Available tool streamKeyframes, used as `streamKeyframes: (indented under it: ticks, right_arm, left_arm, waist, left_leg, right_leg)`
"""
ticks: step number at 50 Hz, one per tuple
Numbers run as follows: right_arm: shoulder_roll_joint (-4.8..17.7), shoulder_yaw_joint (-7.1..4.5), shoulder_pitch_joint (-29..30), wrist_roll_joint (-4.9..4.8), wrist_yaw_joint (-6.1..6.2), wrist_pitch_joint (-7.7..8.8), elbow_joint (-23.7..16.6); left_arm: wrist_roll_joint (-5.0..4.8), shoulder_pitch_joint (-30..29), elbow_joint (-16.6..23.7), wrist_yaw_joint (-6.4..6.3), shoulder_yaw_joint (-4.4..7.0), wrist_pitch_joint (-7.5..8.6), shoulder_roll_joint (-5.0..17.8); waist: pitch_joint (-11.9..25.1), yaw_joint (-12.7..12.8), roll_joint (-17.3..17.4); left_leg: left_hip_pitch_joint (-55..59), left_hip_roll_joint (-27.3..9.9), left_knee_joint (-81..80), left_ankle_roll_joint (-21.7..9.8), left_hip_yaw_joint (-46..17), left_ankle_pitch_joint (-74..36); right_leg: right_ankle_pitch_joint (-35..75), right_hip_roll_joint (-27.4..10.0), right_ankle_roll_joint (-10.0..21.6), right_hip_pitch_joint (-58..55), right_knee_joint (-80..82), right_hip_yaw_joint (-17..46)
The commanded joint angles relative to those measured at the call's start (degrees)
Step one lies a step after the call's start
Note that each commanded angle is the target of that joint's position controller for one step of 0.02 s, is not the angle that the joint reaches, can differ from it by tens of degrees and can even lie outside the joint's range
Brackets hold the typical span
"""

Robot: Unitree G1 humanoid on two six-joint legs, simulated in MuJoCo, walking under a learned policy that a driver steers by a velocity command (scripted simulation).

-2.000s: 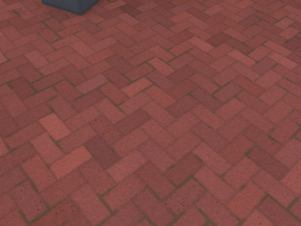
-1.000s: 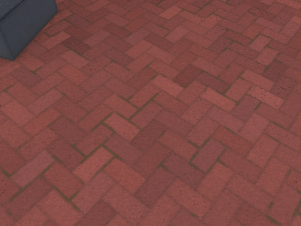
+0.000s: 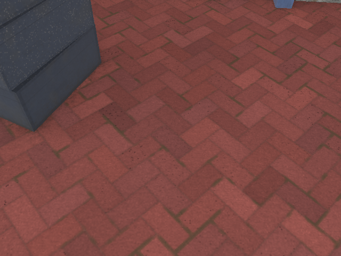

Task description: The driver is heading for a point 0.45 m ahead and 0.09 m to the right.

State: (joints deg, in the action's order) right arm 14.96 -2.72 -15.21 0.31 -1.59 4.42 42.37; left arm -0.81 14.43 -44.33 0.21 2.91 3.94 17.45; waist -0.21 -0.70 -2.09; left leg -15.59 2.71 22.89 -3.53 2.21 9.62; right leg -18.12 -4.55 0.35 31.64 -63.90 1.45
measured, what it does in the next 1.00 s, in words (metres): walks ahead, turning right: right foot, then left foot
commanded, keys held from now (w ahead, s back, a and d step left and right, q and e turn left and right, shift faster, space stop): w+e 0.38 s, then no key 0.62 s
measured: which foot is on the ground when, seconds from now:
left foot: down 0.00-0.36, up 0.38-0.80, down 0.82-1.00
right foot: up 0.00-0.34, down 0.36-1.00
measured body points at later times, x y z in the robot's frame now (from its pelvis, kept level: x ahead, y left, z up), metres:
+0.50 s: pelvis +0.26 -0.09 -0.01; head +0.30 -0.11 +0.44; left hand +0.46 +0.14 -0.11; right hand +0.31 -0.38 -0.13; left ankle +0.21 +0.07 -0.64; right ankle +0.30 -0.17 -0.74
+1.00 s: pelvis +0.41 -0.09 -0.01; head +0.43 -0.10 +0.44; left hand +0.58 +0.13 -0.14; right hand +0.50 -0.38 -0.12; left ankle +0.51 -0.01 -0.74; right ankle +0.30 -0.17 -0.74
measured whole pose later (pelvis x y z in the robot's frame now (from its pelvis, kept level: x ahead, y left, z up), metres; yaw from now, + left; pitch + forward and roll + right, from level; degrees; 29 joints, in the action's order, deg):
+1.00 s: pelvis +0.41 -0.09 -0.01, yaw -17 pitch +2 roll +0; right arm 12.7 -1.7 -5.8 0.6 -0.6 1.6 44.6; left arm 0.6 12.5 -47.3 -0.9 1.8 -1.6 14.1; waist -0.2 0.7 -0.6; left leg -23.1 0.4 31.5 -0.8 0.5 10.0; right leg -23.6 2.8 2.3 8.8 -30.9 2.6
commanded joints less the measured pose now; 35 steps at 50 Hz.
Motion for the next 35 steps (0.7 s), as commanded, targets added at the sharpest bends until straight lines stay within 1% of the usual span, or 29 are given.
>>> streamKeyframes:
  ticks: [1, 2, 4, 6, 8, 11, 13, 14, 15, 16, 17, 18, 19, 20, 21, 22, 23, 24, 25, 26, 28, 30, 32, 33, 35]
  right_arm:
    - [7.46, -2.07, 1.63, 0.09, 0.40, 1.72, -2.63]
    - [7.93, -2.26, 0.97, 0.27, 0.65, 1.79, -1.94]
    - [8.48, -2.43, 0.13, 0.38, 0.99, 1.74, -0.91]
    - [9.10, -2.54, -0.48, 0.27, 1.22, 1.66, -0.11]
    - [9.76, -2.71, -1.88, 0.00, 1.42, 1.46, 0.91]
    - [10.46, -3.05, -4.04, -0.52, 1.60, 0.66, 2.69]
    - [10.94, -3.35, -4.30, -0.94, 1.80, -0.08, 3.45]
    - [11.47, -3.55, -3.80, -1.14, 1.99, -0.49, 3.51]
    - [12.34, -3.81, -2.96, -1.30, 2.30, -0.87, 3.30]
    - [13.12, -4.05, -2.27, -1.43, 2.69, -1.34, 3.07]
    - [12.82, -3.87, -1.62, -1.39, 3.11, -1.86, 2.77]
    - [11.11, -3.06, -2.36, -0.46, 3.56, -1.65, 1.71]
    - [3.26, -0.40, -7.44, 1.55, 2.65, -0.04, -1.45]
    - [7.00, -0.74, -4.17, -0.08, 1.69, 2.10, -0.98]
    - [9.64, -1.49, 0.05, -2.23, 1.12, 3.04, -1.92]
    - [9.15, -1.13, 1.70, -1.85, 1.35, 3.33, -2.14]
    - [9.15, -1.39, 2.82, -0.49, 1.83, 3.04, -1.85]
    - [9.59, -1.80, 2.45, -0.07, 2.02, 2.21, -1.89]
    - [9.05, -1.82, 1.46, -0.12, 2.11, 1.22, -1.79]
    - [7.68, -1.57, -0.01, -0.06, 2.29, 0.33, -1.29]
    - [6.12, -1.15, -0.52, 0.26, 2.78, -0.69, -0.90]
    - [4.95, -0.71, 1.57, 0.50, 2.86, -0.97, -1.09]
    - [4.65, -0.55, 4.49, 0.21, 2.53, -0.90, -1.32]
    - [4.73, -0.56, 6.03, 0.03, 2.29, -0.81, -1.56]
    - [5.03, -0.69, 8.22, -0.13, 1.90, -0.74, -2.04]
  left_arm:
    - [0.07, 1.38, 3.17, -0.27, 0.79, -0.60, 2.74]
    - [0.10, -0.31, 3.60, -0.25, 0.69, -0.73, 2.47]
    - [-0.04, -3.07, 4.13, 0.09, 0.55, -0.70, 1.99]
    - [-0.22, -6.10, 4.92, 0.59, 0.41, -0.51, 1.60]
    - [-0.29, -9.61, 6.20, 1.15, 0.19, -0.36, 1.15]
    - [-0.39, -13.65, 8.48, 2.05, 0.09, -0.44, 1.03]
    - [-0.28, -14.94, 9.93, 2.66, 0.24, -0.57, 1.38]
    - [-0.19, -14.68, 10.46, 2.94, 0.45, -0.63, 1.80]
    - [-0.02, -13.24, 10.69, 3.11, 0.91, -0.70, 2.65]
    - [0.15, -9.46, 10.18, 3.11, 1.71, -0.84, 3.94]
    - [0.03, -1.09, 8.06, 2.89, 3.21, -0.90, 6.21]
    - [-0.19, 9.05, 5.86, 1.99, 5.19, -1.24, 10.78]
    - [-0.72, 9.76, 5.89, 1.48, 6.19, -1.16, 17.28]
    - [-0.32, 10.92, 7.45, 1.41, 4.80, -0.80, 12.93]
    - [0.63, 8.40, 7.30, 1.21, 3.84, -0.53, 9.86]
    - [0.64, 4.73, 7.80, 1.03, 3.26, -0.40, 8.02]
    - [0.59, 1.10, 8.27, 0.94, 2.72, -0.50, 6.20]
    - [0.96, -0.95, 8.80, 0.78, 2.06, -0.58, 4.64]
    - [1.30, -2.04, 8.89, 0.72, 1.91, -0.57, 4.55]
    - [1.35, -2.58, 8.51, 0.63, 2.01, -0.34, 5.05]
    - [1.35, -2.74, 7.49, 0.25, 2.29, -0.01, 6.35]
    - [1.00, -2.94, 6.54, -0.30, 2.18, -0.44, 6.29]
    - [0.85, -2.36, 5.57, -0.74, 2.01, -1.05, 6.04]
    - [0.85, -1.68, 4.96, -0.89, 1.92, -1.31, 5.96]
    - [0.98, -0.78, 3.74, -0.94, 1.70, -1.77, 5.77]
  waist:
    - [1.31, 1.60, 6.60]
    - [0.61, 1.15, 5.78]
    - [-0.14, 0.18, 5.22]
    - [-0.97, -1.03, 5.14]
    - [-2.03, -2.58, 4.82]
    - [-3.54, -4.09, 4.60]
    - [-3.92, -3.96, 5.03]
    - [-3.49, -3.34, 5.60]
    - [-1.98, -2.09, 6.58]
    - [0.86, 0.23, 7.50]
    - [5.29, 4.74, 6.45]
    - [11.15, 8.80, 2.11]
    - [15.93, 3.44, -13.43]
    - [23.34, 6.81, -9.13]
    - [16.21, 7.35, -6.04]
    - [11.49, 5.32, -1.06]
    - [7.90, 3.36, 1.84]
    - [6.82, 1.43, 1.08]
    - [6.30, 0.08, 0.31]
    - [6.29, -0.91, 0.12]
    - [6.00, -1.58, -0.48]
    - [6.21, -1.08, -1.40]
    - [6.61, 0.40, -2.21]
    - [6.61, 1.23, -2.23]
    - [6.04, 2.25, -2.39]
  left_leg:
    - [5.54, -16.32, -14.15, -11.05, -13.34, -9.90]
    - [5.74, -16.29, -14.78, -10.72, -11.46, -10.84]
    - [6.57, -15.48, -15.36, -9.32, -7.17, -12.15]
    - [7.35, -14.94, -15.68, -7.97, -3.52, -12.70]
    - [9.32, -15.48, -15.80, -7.20, -1.31, -12.02]
    - [15.13, -17.37, -14.34, -6.29, 0.46, -12.46]
    - [19.08, -18.61, -11.75, -5.30, 1.45, -16.52]
    - [20.35, -18.85, -9.40, -4.60, 2.34, -22.29]
    - [21.01, -18.68, -5.67, -3.78, 3.50, -32.32]
    - [20.93, -18.05, 0.44, -2.79, 4.97, -42.55]
    - [18.13, -15.83, 11.30, -1.12, 7.26, -47.07]
    - [5.47, -13.46, 27.52, 1.32, 7.88, -35.18]
    - [-21.24, -1.64, 48.62, 5.35, 5.25, 15.15]
    - [-27.76, -0.44, 56.79, 5.21, -6.89, 24.01]
    - [-30.76, -3.47, 57.42, 4.53, -7.59, 20.01]
    - [-28.77, -6.17, 53.69, 4.22, -6.68, 15.87]
    - [-25.97, -8.09, 49.32, 4.58, -5.89, 13.85]
    - [-21.61, -9.09, 47.12, 4.78, -5.93, 13.15]
    - [-18.70, -9.08, 45.41, 5.17, -5.74, 12.47]
    - [-17.01, -8.87, 43.15, 5.81, -5.19, 11.48]
    - [-15.77, -7.99, 37.13, 6.77, -4.36, 7.09]
    - [-14.52, -7.46, 29.62, 7.02, -3.91, 0.51]
    - [-12.48, -6.64, 22.42, 6.83, -3.65, -6.61]
    - [-11.76, -6.28, 19.54, 6.70, -3.75, -9.09]
    - [-10.93, -5.80, 15.50, 6.30, -4.23, -10.30]
  right_leg:
    - [5.99, -3.52, -1.19, 7.48, 3.28, 2.74]
    - [9.11, -3.64, -1.43, 8.49, 5.80, 3.13]
    - [15.53, -3.04, -1.32, 8.70, 11.69, 3.44]
    - [20.68, -2.06, -0.88, 7.59, 17.72, 2.77]
    - [23.30, -1.30, -0.34, 7.17, 22.36, 1.53]
    - [21.37, -0.67, 0.93, 8.89, 26.54, 0.50]
    - [16.41, 0.04, 2.29, 9.45, 28.12, -0.85]
    - [13.37, 0.89, 3.16, 8.11, 28.71, -2.15]
    - [10.23, 2.58, 4.18, 4.60, 28.95, -4.09]
    - [8.16, 4.90, 5.33, -1.48, 29.31, -6.22]
    - [10.61, 7.68, 7.09, -12.94, 32.48, -7.48]
    - [13.29, 3.27, 10.29, -31.04, 32.71, 1.57]
    - [6.59, -11.36, 20.80, -51.10, 37.29, 33.17]
    - [7.39, -15.76, 23.58, -55.31, 44.52, 45.67]
    - [18.72, -14.26, 20.70, -50.18, 43.87, 35.21]
    - [30.58, -11.93, 18.49, -41.79, 42.36, 26.17]
    - [38.71, -9.96, 16.72, -33.82, 42.34, 20.15]
    - [43.26, -8.49, 16.00, -27.89, 43.57, 16.68]
    - [46.17, -7.84, 15.81, -23.98, 44.72, 15.06]
    - [49.42, -7.38, 15.98, -21.51, 45.57, 13.00]
    - [53.32, -6.06, 15.56, -19.01, 46.54, 8.90]
    - [52.72, -4.09, 13.81, -18.74, 46.36, 5.42]
    - [49.97, -2.86, 12.09, -19.66, 46.11, 3.75]
    - [48.18, -2.96, 11.62, -20.59, 45.96, 3.87]
    - [44.62, -3.94, 11.37, -22.53, 45.30, 5.17]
